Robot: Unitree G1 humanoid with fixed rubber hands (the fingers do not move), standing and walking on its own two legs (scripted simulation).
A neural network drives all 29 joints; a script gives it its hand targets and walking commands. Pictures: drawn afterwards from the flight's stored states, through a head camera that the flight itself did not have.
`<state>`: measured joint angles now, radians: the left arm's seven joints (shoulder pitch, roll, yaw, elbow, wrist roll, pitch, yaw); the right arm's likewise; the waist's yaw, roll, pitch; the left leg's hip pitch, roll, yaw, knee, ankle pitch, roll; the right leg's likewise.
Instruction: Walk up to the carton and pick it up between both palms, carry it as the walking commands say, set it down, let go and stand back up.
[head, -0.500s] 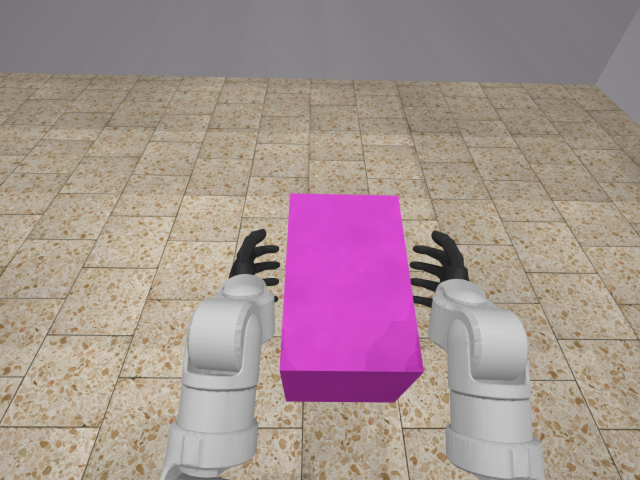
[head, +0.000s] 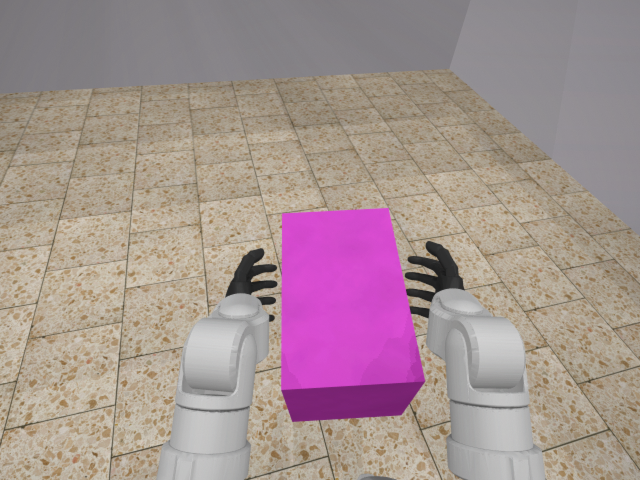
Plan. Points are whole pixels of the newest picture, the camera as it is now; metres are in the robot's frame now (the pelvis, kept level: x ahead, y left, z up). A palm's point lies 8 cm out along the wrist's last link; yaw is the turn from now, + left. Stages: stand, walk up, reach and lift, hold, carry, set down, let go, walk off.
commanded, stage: carry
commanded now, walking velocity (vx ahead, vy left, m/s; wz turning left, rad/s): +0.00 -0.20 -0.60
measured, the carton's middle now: (341, 313) +0.34 +0.00 +0.01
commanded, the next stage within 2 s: none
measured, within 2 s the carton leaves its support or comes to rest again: neither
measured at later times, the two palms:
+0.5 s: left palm (480, 346) +0.28 -0.16 +0.06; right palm out of the picture +0.19 -0.38 +0.06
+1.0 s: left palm out of the picture +0.20 -0.29 +0.11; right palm out of the picture +0.08 -0.49 +0.13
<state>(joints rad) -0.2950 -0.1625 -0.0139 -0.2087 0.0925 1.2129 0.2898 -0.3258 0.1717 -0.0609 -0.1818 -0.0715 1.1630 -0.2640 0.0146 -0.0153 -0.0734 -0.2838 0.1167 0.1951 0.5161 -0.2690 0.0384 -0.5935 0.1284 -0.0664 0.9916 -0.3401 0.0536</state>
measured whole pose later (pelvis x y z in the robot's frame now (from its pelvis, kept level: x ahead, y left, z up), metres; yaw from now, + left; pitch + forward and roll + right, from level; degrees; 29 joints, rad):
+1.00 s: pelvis -0.12 -0.24 +0.01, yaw -34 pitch +2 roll -6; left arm -0.39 -0.19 0.02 -0.22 0.10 1.24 0.32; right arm -0.36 0.18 -0.10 -0.23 -0.06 1.18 -0.27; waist 0.04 -0.03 -0.03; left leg -0.23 0.27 0.27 0.52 -0.29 -0.04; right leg -0.66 -0.05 -0.02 1.10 -0.29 0.04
